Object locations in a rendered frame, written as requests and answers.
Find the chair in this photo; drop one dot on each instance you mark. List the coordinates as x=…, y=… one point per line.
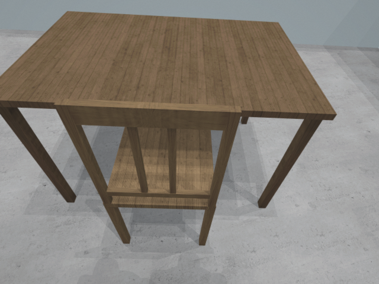
x=165, y=157

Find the table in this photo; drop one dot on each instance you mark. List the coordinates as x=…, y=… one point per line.
x=179, y=60

